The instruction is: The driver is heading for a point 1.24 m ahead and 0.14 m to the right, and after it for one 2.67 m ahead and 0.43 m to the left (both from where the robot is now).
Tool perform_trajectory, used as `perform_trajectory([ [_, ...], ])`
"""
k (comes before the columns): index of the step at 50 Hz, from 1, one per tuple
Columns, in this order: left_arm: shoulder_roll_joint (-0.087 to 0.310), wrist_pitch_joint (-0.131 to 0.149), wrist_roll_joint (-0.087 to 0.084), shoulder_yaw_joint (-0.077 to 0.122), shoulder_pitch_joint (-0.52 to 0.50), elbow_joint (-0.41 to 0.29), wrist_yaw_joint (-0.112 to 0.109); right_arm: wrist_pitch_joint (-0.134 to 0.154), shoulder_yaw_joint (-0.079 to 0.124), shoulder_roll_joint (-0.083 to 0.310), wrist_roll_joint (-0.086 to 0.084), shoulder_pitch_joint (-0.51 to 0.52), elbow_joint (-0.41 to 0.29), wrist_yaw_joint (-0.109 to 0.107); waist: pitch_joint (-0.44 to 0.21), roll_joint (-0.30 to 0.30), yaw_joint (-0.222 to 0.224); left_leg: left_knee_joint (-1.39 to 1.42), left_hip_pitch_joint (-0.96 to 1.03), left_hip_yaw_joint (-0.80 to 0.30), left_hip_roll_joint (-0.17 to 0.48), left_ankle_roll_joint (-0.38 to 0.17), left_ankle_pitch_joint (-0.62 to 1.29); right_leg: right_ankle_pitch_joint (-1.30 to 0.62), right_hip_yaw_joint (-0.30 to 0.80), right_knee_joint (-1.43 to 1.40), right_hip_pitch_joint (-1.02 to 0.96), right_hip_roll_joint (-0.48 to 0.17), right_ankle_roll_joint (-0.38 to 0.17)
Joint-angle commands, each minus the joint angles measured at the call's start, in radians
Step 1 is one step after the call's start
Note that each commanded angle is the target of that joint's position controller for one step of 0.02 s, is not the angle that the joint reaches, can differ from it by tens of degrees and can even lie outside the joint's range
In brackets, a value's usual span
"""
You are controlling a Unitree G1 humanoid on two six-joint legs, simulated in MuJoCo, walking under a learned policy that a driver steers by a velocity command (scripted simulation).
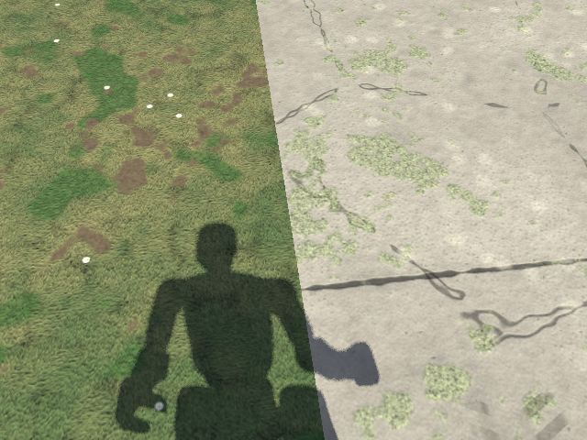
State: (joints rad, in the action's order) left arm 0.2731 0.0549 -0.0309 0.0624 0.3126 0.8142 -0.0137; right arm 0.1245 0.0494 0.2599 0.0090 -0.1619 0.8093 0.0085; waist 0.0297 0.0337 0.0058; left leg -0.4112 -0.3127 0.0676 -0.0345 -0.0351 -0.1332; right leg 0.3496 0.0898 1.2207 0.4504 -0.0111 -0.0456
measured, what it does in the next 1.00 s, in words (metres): walks ahead, turning right: right foot, then left foot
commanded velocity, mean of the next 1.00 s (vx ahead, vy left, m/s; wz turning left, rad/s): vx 0.24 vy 0.00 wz -0.32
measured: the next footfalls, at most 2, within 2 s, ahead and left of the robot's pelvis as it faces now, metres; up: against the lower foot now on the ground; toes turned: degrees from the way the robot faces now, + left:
right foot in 0.38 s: +0.35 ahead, -0.19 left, +0.00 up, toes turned -16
left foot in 0.82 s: +0.43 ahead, +0.03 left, +0.00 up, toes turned -17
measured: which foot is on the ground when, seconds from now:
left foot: down 0.00-0.36, up 0.38-0.80, down 0.82-1.00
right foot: up 0.00-0.36, down 0.38-1.00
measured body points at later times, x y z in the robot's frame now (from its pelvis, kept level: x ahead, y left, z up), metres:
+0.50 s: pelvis +0.24 -0.09 -0.01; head +0.29 -0.11 +0.43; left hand +0.48 +0.12 -0.09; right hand +0.26 -0.38 -0.14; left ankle +0.18 +0.10 -0.64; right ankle +0.31 -0.18 -0.74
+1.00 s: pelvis +0.34 -0.09 +0.00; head +0.35 -0.08 +0.45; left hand +0.53 +0.10 -0.13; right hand +0.37 -0.37 -0.12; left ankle +0.39 +0.04 -0.74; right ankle +0.31 -0.18 -0.74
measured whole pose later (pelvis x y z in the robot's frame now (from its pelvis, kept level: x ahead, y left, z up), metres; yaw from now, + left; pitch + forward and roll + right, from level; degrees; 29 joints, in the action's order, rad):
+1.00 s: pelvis +0.34 -0.09 +0.00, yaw -17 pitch +1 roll +0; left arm 0.21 0.01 0.02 0.02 0.19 0.80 -0.01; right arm 0.02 0.03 0.23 0.01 -0.18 0.86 -0.02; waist 0.00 0.01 -0.01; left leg -0.55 -0.29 -0.01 0.04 0.03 -0.27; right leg 0.28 0.00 0.53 0.26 0.05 -0.04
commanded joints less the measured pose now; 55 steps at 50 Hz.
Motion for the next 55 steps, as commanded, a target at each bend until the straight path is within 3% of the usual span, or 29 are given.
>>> perform_trajectory([
  [1,0.031,-0.006,-0.004,0.013,0.035,-0.079,0.006,0.016,0.024,0.085,-0.001,-0.027,-0.023,0.004,-0.046,-0.108,0.001,0.259,0.160,-0.255,0.285,-0.167,0.040,-0.062,0.028,-0.001,0.178,-0.120,0.004],
  [5,0.031,-0.014,0.008,0.009,-0.057,-0.142,0.008,0.018,0.042,0.135,-0.005,-0.052,0.005,0.002,-0.011,-0.075,-0.006,0.292,0.179,-0.136,0.304,-0.189,0.160,-0.181,0.030,-0.130,0.284,-0.141,0.022],
  [10,0.022,0.003,0.008,-0.003,-0.214,-0.200,0.043,-0.004,0.047,0.171,-0.009,-0.085,0.016,-0.006,0.015,-0.072,-0.063,0.266,0.233,0.023,0.275,-0.145,0.209,-0.394,-0.055,-0.411,0.256,-0.117,0.015],
  [13,0.024,0.000,0.004,-0.005,-0.297,-0.249,0.062,-0.022,0.052,0.199,-0.024,-0.128,0.029,-0.008,0.042,-0.081,-0.090,0.243,0.308,0.052,0.305,-0.124,0.190,-0.352,-0.098,-0.507,0.254,-0.102,-0.002],
  [15,0.044,-0.001,0.011,0.004,-0.305,-0.274,0.072,-0.042,0.056,0.216,-0.031,-0.115,0.028,-0.014,0.047,-0.094,-0.071,0.153,0.348,0.087,0.313,-0.097,0.412,-0.269,-0.142,-0.562,0.215,-0.065,-0.025],
  [17,0.090,0.001,0.022,0.031,-0.179,-0.260,0.075,-0.060,0.061,0.236,-0.038,-0.104,0.021,-0.026,-0.044,-0.129,0.006,-0.068,0.350,0.118,0.292,-0.064,0.750,-0.217,-0.196,-0.611,0.020,0.026,-0.064],
  [18,0.138,0.003,0.024,0.061,-0.017,-0.216,0.067,-0.066,0.054,0.222,-0.040,-0.101,0.017,-0.031,-0.129,-0.104,0.091,-0.271,0.283,0.138,0.247,-0.030,0.739,-0.328,-0.196,-0.700,-0.206,0.076,-0.098],
  [19,0.227,-0.004,0.030,0.088,0.100,-0.196,0.042,-0.059,0.032,0.170,-0.010,-0.126,-0.008,-0.030,-0.227,0.032,0.131,-0.583,0.031,0.142,0.190,0.029,0.354,-0.652,-0.004,-0.685,-0.509,-0.069,-0.156],
  [20,0.326,-0.004,0.049,0.083,0.034,-0.236,0.031,-0.035,-0.012,0.045,0.026,-0.269,-0.040,-0.006,-0.381,0.269,-0.016,-0.951,-0.342,0.037,0.031,0.085,-0.574,-1.007,0.468,-0.655,-0.820,-0.380,-0.358],
  [21,0.243,-0.005,0.050,0.066,0.079,-0.262,0.038,-0.019,0.007,0.160,-0.011,-0.218,-0.012,0.006,-0.560,0.116,0.091,-1.040,-0.336,-0.151,0.043,0.075,-0.541,-0.916,0.558,-0.753,-0.801,-0.412,-0.389],
  [22,0.189,-0.003,0.045,0.048,0.032,-0.243,0.045,-0.024,0.018,0.182,-0.047,-0.114,-0.037,0.005,-0.416,0.054,0.083,-1.018,-0.391,-0.137,0.089,0.064,-0.446,-0.900,0.390,-0.767,-0.699,-0.358,-0.335],
  [23,0.147,-0.002,0.023,0.036,-0.028,-0.233,0.046,-0.032,0.009,0.155,-0.035,-0.081,-0.045,-0.006,-0.289,-0.010,0.048,-0.927,-0.405,-0.119,0.129,0.063,-0.367,-0.832,0.278,-0.782,-0.553,-0.297,-0.278],
  [24,0.119,-0.002,0.021,0.025,-0.086,-0.239,0.044,-0.047,0.012,0.152,-0.021,-0.069,-0.036,-0.018,-0.219,-0.012,0.016,-0.868,-0.356,-0.121,0.153,0.067,-0.325,-0.792,0.214,-0.815,-0.417,-0.257,-0.247],
  [25,0.118,0.000,0.033,0.022,-0.124,-0.242,0.043,-0.067,0.017,0.156,-0.020,-0.095,-0.032,-0.024,-0.195,0.008,-0.023,-0.839,-0.264,-0.125,0.164,0.070,-0.292,-0.791,0.170,-0.851,-0.295,-0.235,-0.236],
  [27,0.126,0.013,0.049,0.024,-0.158,-0.233,0.044,-0.094,0.018,0.130,-0.014,-0.150,-0.016,-0.035,-0.191,0.024,-0.064,-0.789,-0.164,-0.107,0.144,0.082,-0.232,-0.838,0.095,-0.892,-0.181,-0.207,-0.240],
  [30,0.107,0.018,0.049,0.017,-0.161,-0.203,0.031,-0.104,0.014,0.100,-0.004,-0.124,-0.019,-0.046,-0.186,0.035,-0.064,-0.636,-0.156,-0.114,0.137,0.097,-0.155,-0.836,0.039,-0.908,-0.176,-0.188,-0.231],
  [33,0.099,0.005,0.050,0.011,-0.167,-0.179,0.016,-0.111,0.007,0.079,-0.005,-0.058,-0.029,-0.045,-0.170,0.057,-0.040,-0.457,-0.121,-0.120,0.142,0.099,-0.082,-0.652,0.022,-0.925,-0.182,-0.172,-0.206],
  [37,0.092,-0.010,0.056,0.004,-0.145,-0.136,0.016,-0.118,0.012,0.092,-0.009,0.000,-0.037,-0.039,-0.126,0.075,-0.004,-0.285,-0.056,-0.110,0.119,0.089,-0.095,-0.391,0.067,-0.934,-0.179,-0.180,-0.200],
  [39,0.075,-0.015,0.046,-0.005,-0.152,-0.119,0.018,-0.111,0.012,0.083,-0.003,-0.013,-0.033,-0.036,-0.113,0.069,-0.020,-0.155,0.012,-0.092,0.101,0.067,-0.082,-0.308,0.081,-0.895,-0.179,-0.168,-0.177],
  [40,0.058,-0.017,0.040,-0.013,-0.145,-0.108,0.018,-0.106,0.009,0.078,0.007,-0.027,-0.027,-0.033,-0.108,0.048,-0.035,-0.044,0.079,-0.088,0.098,0.053,0.020,-0.258,0.073,-0.869,-0.167,-0.139,-0.139],
  [41,0.038,-0.013,0.046,-0.021,-0.114,-0.098,0.016,-0.101,0.013,0.106,0.018,-0.035,-0.027,-0.033,-0.117,0.013,-0.024,-0.022,0.146,-0.141,0.146,0.036,0.162,-0.205,0.066,-0.835,-0.148,-0.099,-0.091],
  [42,0.039,-0.008,0.061,-0.019,-0.057,-0.089,0.017,-0.100,0.023,0.164,0.019,-0.031,-0.035,-0.037,-0.121,-0.079,0.026,-0.044,0.187,-0.188,0.208,0.010,0.289,-0.100,0.020,-0.784,-0.112,-0.026,-0.050],
  [43,0.022,-0.007,0.058,-0.019,-0.026,-0.082,0.016,-0.104,0.028,0.163,0.004,-0.003,-0.019,-0.036,-0.112,-0.194,0.059,-0.045,0.128,-0.187,0.203,-0.022,0.139,-0.064,-0.040,-0.789,-0.130,0.024,-0.020],
  [44,0.043,-0.013,0.058,-0.018,-0.085,-0.084,0.012,-0.104,0.018,0.104,-0.004,0.014,-0.023,-0.030,-0.086,-0.178,0.021,-0.021,0.055,-0.178,0.170,-0.015,-0.002,-0.093,-0.052,-0.776,-0.180,0.023,-0.005],
  [45,0.055,-0.022,0.050,-0.012,-0.126,-0.089,0.007,-0.101,0.010,0.078,0.001,0.017,-0.020,-0.027,-0.070,-0.153,0.007,-0.017,0.030,-0.161,0.151,0.005,-0.034,-0.124,-0.050,-0.766,-0.190,0.018,-0.008],
  [48,0.046,-0.039,0.049,-0.009,-0.130,-0.082,0.002,-0.087,0.008,0.080,0.003,-0.006,0.000,-0.029,-0.071,-0.116,-0.005,-0.049,0.056,-0.127,0.124,0.028,0.026,-0.211,-0.026,-0.765,-0.200,-0.004,-0.025],
  [55,0.029,-0.039,0.039,-0.002,-0.118,-0.029,-0.001,-0.094,0.008,0.078,-0.005,-0.014,0.042,-0.041,-0.078,-0.053,-0.016,-0.082,0.103,-0.114,0.110,0.023,0.110,-0.314,-0.028,-0.749,-0.229,-0.008,-0.017],
])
